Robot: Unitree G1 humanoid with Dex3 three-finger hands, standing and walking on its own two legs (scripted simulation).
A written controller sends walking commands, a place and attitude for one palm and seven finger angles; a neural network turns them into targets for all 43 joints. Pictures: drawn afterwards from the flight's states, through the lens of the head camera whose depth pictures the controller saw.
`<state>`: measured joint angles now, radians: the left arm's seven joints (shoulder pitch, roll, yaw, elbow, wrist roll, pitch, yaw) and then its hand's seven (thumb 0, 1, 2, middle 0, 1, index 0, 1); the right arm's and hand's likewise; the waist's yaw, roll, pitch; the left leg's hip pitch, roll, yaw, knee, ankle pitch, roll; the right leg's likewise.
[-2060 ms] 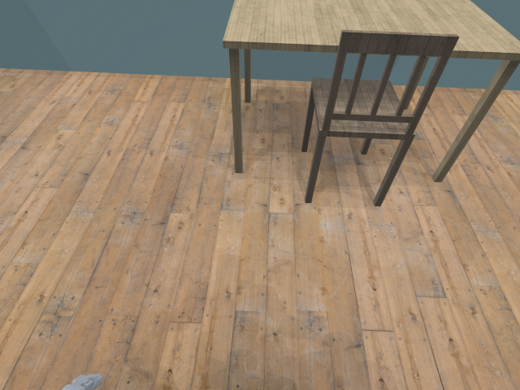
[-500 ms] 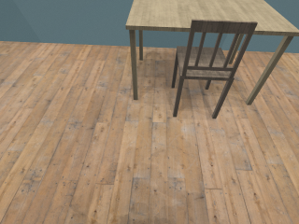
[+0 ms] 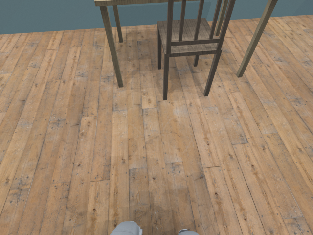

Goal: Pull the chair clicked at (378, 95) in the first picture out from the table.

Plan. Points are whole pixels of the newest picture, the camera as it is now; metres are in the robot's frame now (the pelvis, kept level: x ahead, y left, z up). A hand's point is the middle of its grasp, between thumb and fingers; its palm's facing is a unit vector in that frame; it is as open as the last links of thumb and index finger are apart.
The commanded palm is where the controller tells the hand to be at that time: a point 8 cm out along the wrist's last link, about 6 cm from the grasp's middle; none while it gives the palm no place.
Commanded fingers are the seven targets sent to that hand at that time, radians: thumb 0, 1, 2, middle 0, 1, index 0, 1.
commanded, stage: walk to a spot facing it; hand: left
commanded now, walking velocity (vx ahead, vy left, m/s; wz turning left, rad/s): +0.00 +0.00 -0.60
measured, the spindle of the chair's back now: (198, 20) +1.22 -0.14 -0.09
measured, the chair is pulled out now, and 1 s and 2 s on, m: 0.00 0.00 0.00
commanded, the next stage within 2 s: none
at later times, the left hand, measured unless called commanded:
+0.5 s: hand (85, 233) +0.13 +0.22 -0.15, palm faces -0.33 -0.92 -0.22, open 7.4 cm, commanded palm none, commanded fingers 0.00 0.90 0.90 -0.20 -0.30 -0.20 -0.30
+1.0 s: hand (123, 191) +0.26 +0.14 -0.18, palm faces -0.58 -0.80 -0.15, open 7.3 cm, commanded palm none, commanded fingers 0.00 0.90 0.90 -0.20 -0.30 -0.20 -0.30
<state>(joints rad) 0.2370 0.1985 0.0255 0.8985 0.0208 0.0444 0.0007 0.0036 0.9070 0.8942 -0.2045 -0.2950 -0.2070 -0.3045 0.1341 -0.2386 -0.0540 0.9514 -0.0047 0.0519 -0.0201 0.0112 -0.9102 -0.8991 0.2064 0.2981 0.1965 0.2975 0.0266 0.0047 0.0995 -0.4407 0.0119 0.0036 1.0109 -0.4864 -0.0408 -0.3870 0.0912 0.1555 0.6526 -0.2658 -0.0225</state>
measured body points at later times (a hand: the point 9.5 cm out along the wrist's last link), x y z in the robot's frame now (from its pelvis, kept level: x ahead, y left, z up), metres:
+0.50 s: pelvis -0.02 +0.04 +0.01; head +0.01 +0.04 +0.46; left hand +0.15 +0.27 -0.13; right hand -0.05 -0.23 -0.12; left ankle -0.02 +0.15 -0.72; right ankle -0.07 -0.10 -0.69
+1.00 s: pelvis +0.12 -0.01 +0.00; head +0.15 +0.02 +0.45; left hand +0.29 +0.18 -0.17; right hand +0.02 -0.24 -0.12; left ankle +0.21 +0.04 -0.72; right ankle -0.05 -0.07 -0.65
